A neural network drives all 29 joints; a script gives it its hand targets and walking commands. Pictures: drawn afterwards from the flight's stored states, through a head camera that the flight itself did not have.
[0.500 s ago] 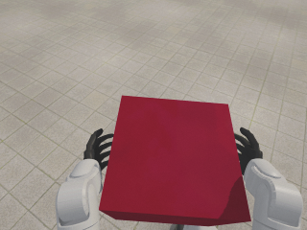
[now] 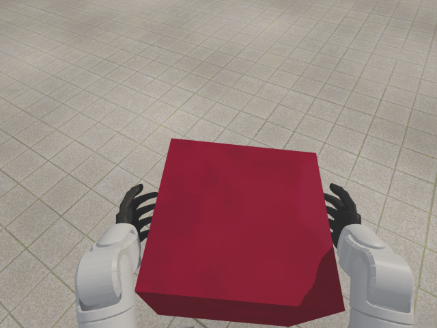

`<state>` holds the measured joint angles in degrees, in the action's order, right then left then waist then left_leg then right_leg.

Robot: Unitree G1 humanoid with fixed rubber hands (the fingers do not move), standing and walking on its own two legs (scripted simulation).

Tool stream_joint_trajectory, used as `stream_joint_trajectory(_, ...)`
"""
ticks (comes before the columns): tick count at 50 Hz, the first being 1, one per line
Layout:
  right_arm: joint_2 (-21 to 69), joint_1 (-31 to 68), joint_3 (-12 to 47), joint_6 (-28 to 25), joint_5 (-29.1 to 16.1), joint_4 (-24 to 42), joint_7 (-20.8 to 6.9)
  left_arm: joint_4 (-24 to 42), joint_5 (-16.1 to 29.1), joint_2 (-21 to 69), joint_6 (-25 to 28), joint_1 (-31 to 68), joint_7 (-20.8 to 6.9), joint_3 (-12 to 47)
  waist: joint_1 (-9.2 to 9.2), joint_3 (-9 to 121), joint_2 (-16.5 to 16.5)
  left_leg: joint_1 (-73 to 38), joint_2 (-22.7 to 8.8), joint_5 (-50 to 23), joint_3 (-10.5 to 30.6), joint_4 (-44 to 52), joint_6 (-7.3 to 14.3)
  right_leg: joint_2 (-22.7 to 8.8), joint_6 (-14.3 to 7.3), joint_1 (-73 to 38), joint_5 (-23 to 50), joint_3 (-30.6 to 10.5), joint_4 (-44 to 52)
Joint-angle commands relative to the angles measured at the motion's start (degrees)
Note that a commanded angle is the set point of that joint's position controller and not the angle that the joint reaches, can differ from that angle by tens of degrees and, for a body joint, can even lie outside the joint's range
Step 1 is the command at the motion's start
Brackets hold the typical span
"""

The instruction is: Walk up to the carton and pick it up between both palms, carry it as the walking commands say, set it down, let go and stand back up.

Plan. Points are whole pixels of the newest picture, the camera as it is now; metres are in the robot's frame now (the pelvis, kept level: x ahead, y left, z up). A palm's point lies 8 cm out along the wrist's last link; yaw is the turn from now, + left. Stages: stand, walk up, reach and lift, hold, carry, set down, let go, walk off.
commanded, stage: carry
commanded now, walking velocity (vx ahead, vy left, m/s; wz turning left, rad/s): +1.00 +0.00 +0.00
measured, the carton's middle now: (233, 237) +0.27 +0.01 +0.00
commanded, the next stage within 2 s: none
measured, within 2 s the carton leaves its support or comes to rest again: neither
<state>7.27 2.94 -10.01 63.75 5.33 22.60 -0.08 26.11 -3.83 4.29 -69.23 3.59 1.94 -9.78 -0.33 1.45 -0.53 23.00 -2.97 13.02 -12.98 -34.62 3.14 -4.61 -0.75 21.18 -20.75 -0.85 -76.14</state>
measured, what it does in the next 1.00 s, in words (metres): walks ahead: right foot, then left foot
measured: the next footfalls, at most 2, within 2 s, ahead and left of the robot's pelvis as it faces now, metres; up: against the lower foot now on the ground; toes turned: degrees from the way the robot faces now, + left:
right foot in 0.26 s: +0.46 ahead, -0.12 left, +0.00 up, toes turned -8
left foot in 0.62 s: +0.80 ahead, +0.14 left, +0.00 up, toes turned +11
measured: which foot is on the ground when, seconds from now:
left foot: down 0.00-0.30, up 0.32-0.60, down 0.62-1.00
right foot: up 0.00-0.24, down 0.26-0.64, up 0.66-0.96, down 0.98-1.00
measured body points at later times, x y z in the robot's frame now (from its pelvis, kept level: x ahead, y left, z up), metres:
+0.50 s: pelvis +0.49 -0.01 +0.01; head +0.52 -0.01 +0.46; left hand +0.71 +0.20 +0.06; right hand +0.77 -0.15 +0.05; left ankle +0.50 +0.11 -0.67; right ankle +0.42 -0.11 -0.72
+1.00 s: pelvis +0.94 +0.03 +0.00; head +0.98 +0.03 +0.45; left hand +1.20 +0.19 +0.07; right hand +1.20 -0.16 +0.07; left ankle +0.77 +0.13 -0.71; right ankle +1.09 -0.04 -0.72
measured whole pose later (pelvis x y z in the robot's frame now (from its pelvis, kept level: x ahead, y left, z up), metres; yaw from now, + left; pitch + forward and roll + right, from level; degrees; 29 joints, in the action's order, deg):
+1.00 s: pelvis +0.94 +0.03 +0.00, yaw +2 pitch +4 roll +1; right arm 6.8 2.4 -12.7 64.8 2.7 30.0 -0.5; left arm 31.9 -5.3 7.2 -66.8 1.8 1.9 -7.6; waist -2.6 -1.4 -1.4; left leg 5.4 -3.2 25.0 -10.6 -34.6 -2.2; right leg -1.8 -3.8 29.5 6.0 12.1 -23.1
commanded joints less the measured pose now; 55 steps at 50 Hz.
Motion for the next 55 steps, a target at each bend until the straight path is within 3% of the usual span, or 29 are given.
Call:
stream_joint_trajectory(1, 43.49, 26.73, 47.66, 2.01, -23.42, 12.6, -10.06, 6.32, 21.02, 46.03, 2.45, 25.46, -13.93, 43.82, -1.05, 23.73, -0.19, -37.41, -18.8, -10.45, 27.12, 17.55, 5.4, -4.79, -1.09, 23.34, 4.14, -4.57, 5.08)
stream_joint_trajectory(5, 46.76, 31.75, 48.97, 1.74, -28.41, 15.23, -12.42, 12.48, 20.01, 47.34, 4.17, 30.95, -11.92, 45.65, -0.57, 15.04, 7.88, -35.24, -14.66, -20.77, 16.65, 23.96, 1.9, -5.15, 0.68, 23.63, 9.59, 2.83, 28.07)
stream_joint_trajectory(7, 45.35, 25.35, 46.77, 2.96, -27.05, 9.74, -12.71, 12.69, 17.31, 45.06, 3.76, 27.69, -10.36, 44.9, -0.46, 11.26, 12.96, -27.7, -9.69, -25.84, 9.59, 27.64, 1.1, -0.27, 0.61, 12.63, 16.35, 10.73, 40.0)
stream_joint_trajectory(8, 42.65, 27.05, 47.77, 2.79, -27.34, 13.33, -12.78, 11.25, 16.14, 44.23, 3.31, 23.53, -10.49, 44.15, -0.51, 11.69, 11.37, -27.05, -8.87, -24.73, 6.7, 26.4, 0.48, 2.1, -0.03, 8.44, 16.82, 14.14, 45.57)
stream_joint_trajectory(10, 40.87, 22.68, 46.69, 3.72, -25.99, 10.54, -12.71, 10.95, 15.32, 43.5, 2.97, 22.15, -10.14, 44.46, 0.11, 17.02, 14.77, -24.12, -8.83, -49.61, 2.73, 18.71, 0.18, 6.13, -2.09, -6.72, 19.25, 17.51, 45.93)
stream_joint_trajectory(12, 38.25, 28.57, 48.15, 3.62, -26.66, 16.21, -12.76, 9.96, 14.92, 41.41, 2.8, 23.39, -9.99, 43.37, 1.57, 25.77, 9.38, -22.19, -5.71, -55.67, -1.35, 0.17, -0.38, 8.47, -3.96, -22.42, 14.72, 19.99, 46.8)
stream_joint_trajectory(13, 36.88, 28.46, 47.53, 4.46, -26.19, 14.25, -12.71, 7.68, 14.99, 42.88, 2.07, 22.35, -10.15, 42.9, 4.21, 29.66, 6.81, -13.17, -5.05, -45.49, -0.76, -16.13, -1.01, 3.74, -4.45, -32.95, 7.08, 13.1, 47.55)
stream_joint_trajectory(14, 36.36, 29.18, 48.33, 4.77, -26.45, 15.05, -12.7, 7.81, 15.5, 40.77, 1.71, 22.4, -10.18, 41.31, 3.8, 30.54, -9.39, 0.18, 0.91, -16.0, 2.49, -36.75, -1.73, -10.01, -6.88, -39.7, -1.28, -9.8, 53.72)
stream_joint_trajectory(15, 39.9, 30.57, 48.92, 5.8, -26.01, 14.15, -12.86, 7.65, 15.83, 41.55, 2.15, 24.88, -10.65, 42.11, 2.59, 28.01, -17.73, 18.15, 9.14, 12.7, 10.84, -48.85, -1.58, -18.62, -14.94, -46.09, 16.63, -36.51, 61.72)
stream_joint_trajectory(16, 41.25, 25.31, 46.73, 5.65, -26.58, 10.21, -13.06, 12.48, 18.12, 44.84, 2.23, 27.3, -10.63, 45.18, 2.8, 27.67, -9.75, 25.18, 4.48, 13.34, 16.68, -55.9, -0.57, -21.33, -17.56, -47.51, 24.01, -31.36, 57.75)
stream_joint_trajectory(18, 44.17, 25.44, 45.13, 4.92, -25.69, 6.14, -12.51, 12.01, 19.42, 47.8, 2.53, 28.31, -10.89, 45.61, 2.77, 26.65, -0.13, 24.86, -1.18, 9.98, 18.16, -46.64, -1.37, -19.25, -14.09, -42.36, 28.36, -23.01, 55.9)
stream_joint_trajectory(22, 45.14, 28.09, 45.8, 1.61, -22.75, 13.17, -10.58, 14.66, 24.14, 48.14, 4.29, 32.1, -13.47, 49.01, 1.66, 20.93, -4.17, 18.44, -5.39, 6.22, 15.56, -21.96, -3.38, -17.83, -10.23, -30.9, 12.96, -13.21, 62.82)
stream_joint_trajectory(26, 41.88, 22.28, 44.13, 0.79, -18.94, 13.62, -8.8, 15.63, 26.13, 44.85, 4.26, 29.66, -14.34, 50.12, 0.95, 13.65, -8.99, 2.33, -1.08, -3.97, 4.13, 3.04, -2.89, -12.0, -6.28, -21.35, 24.98, 3.12, 66.38)
stream_joint_trajectory(28, 42.19, 21.19, 44.22, 1.25, -18.29, 13.14, -8.08, 18.28, 26.42, 42.37, 4.36, 30.24, -14.61, 49.49, 0.73, 15.42, -14.08, -6.92, 1.98, -10.46, -0.63, 5.62, -2.08, -10.67, -3.84, -21.91, 43.3, 7.89, 60.94)
stream_joint_trajectory(30, 41.3, 14.82, 43.68, 1.51, -17.31, 10.31, -8.01, 20.42, 25.41, 39.35, 3.71, 27.63, -14.41, 49.29, -1.83, 24.15, -5.9, -27.78, 6.93, -6.55, -7.26, 5.92, 0.65, -7.08, -2.59, -16.76, 59.06, 12.93, 38.31)
stream_joint_trajectory(31, 40.08, 18.5, 43.84, 1.56, -17.0, 10.46, -7.88, 15.53, 23.79, 37.67, 2.63, 27.15, -14.39, 47.23, -3.69, 27.97, -2.66, -40.27, -1.42, 6.86, 5.09, 8.52, 2.46, -5.32, -0.33, -5.1, 46.8, 12.88, 20.43)
stream_joint_trajectory(32, 39.4, 19.87, 43.22, 2.03, -17.08, 11.08, -8.19, 15.91, 23.9, 38.5, 1.96, 28.91, -14.58, 47.77, -3.06, 27.92, 11.15, -41.9, -15.45, 7.81, 27.55, 12.36, 3.79, 0.46, 2.08, 4.71, 17.53, 10.86, 5.82)
stream_joint_trajectory(33, 40.97, 19.62, 43.47, 2.41, -18.1, 6.66, -8.26, 15.04, 24.39, 41.74, 1.65, 32.2, -14.69, 48.28, -2.38, 25.84, 18.62, -48.43, -22.43, -13.17, 46.53, 19.78, 11.74, 7.33, 1.57, 21.47, -3.99, 4.55, -7.19)
stream_joint_trajectory(35, 42.96, 23.79, 46.03, 2.53, -20.76, 10.84, -9.53, 10.05, 22.88, 43.17, 2.18, 27.09, -14.42, 45.88, -2.98, 22.91, 3.06, -48.81, -23.55, -45.36, 39.22, 14.36, 12.02, 2.19, 0.45, 29.81, -3.73, -3.53, -11.49)
stream_joint_trajectory(37, 46.05, 28.5, 48.02, 1.61, -23.98, 13.38, -9.87, 8.73, 22.58, 47.89, 3.13, 28.05, -14.11, 44.57, -1.59, 25.29, -1.61, -42.68, -19.88, -46.52, 26.56, 12.69, 6.52, -1.83, 0.42, 24.19, -0.46, -3.8, 0.1)
stream_joint_trajectory(41, 45.66, 28.81, 48.11, 0.53, -26.78, 14.87, -11.45, 11.51, 21.24, 48.91, 5.4, 25.1, -12.04, 45.51, -0.58, 20.74, 9.71, -36.91, -12.3, -63.6, 12.49, 15.94, 1.84, 2.23, 1.32, 17.8, 7.8, 7.31, 26.84)
stream_joint_trajectory(45, 44.55, 27.06, 48.86, 1.07, -27.33, 16.26, -12.63, 16.89, 17.97, 45.28, 5.27, 24.82, -9.47, 44.62, -0.49, 22.5, 16.37, -32.58, -6.61, -56.6, 1.32, 13.45, -2.57, 6.96, 1.31, -0.78, 24.59, 14.85, 52.53)
stream_joint_trajectory(47, 41.68, 24.09, 48.1, 2.22, -26.25, 15.92, -12.04, 16.67, 17.77, 44.84, 4.61, 21.49, -9.52, 44.95, 0.67, 29.73, 12.38, -23.73, -3.19, -43.71, -1.13, 2.71, -4.0, 5.84, -1.56, -21.34, 40.76, 15.84, 56.98)
stream_joint_trajectory(48, 39.39, 22.98, 48.01, 2.92, -25.0, 13.44, -12.01, 15.27, 17.77, 42.36, 3.78, 23.39, -9.74, 44.58, 1.65, 28.95, 4.3, -19.32, -1.93, -28.42, -1.4, -7.02, -6.22, -1.43, -0.38, -26.34, 53.74, 9.77, 58.03)
stream_joint_trajectory(49, 39.74, 22.97, 46.95, 4.05, -24.18, 11.64, -12.06, 15.2, 17.9, 42.52, 3.21, 23.33, -9.79, 44.33, 2.36, 31.32, -1.82, -8.69, 0.2, -9.21, 0.34, -18.16, -6.74, -11.09, -4.66, -36.16, 81.95, -0.42, 49.93)
stream_joint_trajectory(50, 40.08, 22.11, 48.01, 4.53, -24.32, 10.63, -11.93, 15.14, 18.79, 41.82, 2.68, 23.48, -10.12, 44.24, 2.81, 29.78, -6.93, 3.56, 5.67, 18.62, 4.47, -28.16, -6.85, -16.44, -11.13, -41.78, 92.25, -6.58, 48.21)
stream_joint_trajectory(51, 39.62, 19.61, 47.15, 4.77, -23.12, 8.83, -11.19, 12.32, 18.68, 41.97, 2.22, 23.67, -10.48, 42.89, 2.84, 33.74, -8.0, 6.21, 5.05, 20.17, 12.22, -32.16, -6.15, -20.64, -13.99, -44.41, 85.7, -10.8, 49.18)
stream_joint_trajectory(54, 42.26, 26.16, 48.41, 3.11, -24.36, 11.9, -11.23, 10.28, 20.36, 44.77, 3.36, 23.12, -12.46, 43.3, 1.62, 34.05, -3.82, 5.13, 0.1, 16.25, 16.03, -25.24, -4.51, -17.52, -12.69, -34.74, 61.56, -7.55, 53.44)
stream_joint_trajectory(55, 44.45, 27.38, 47.73, 2.5, -24.13, 12.31, -10.78, 12.63, 21.84, 46.17, 3.72, 26.75, -12.8, 43.78, 1.4, 35.12, -7.36, 7.49, -0.56, 15.03, 15.29, -21.09, -4.8, -16.53, -12.37, -37.48, 62.29, -6.64, 51.67)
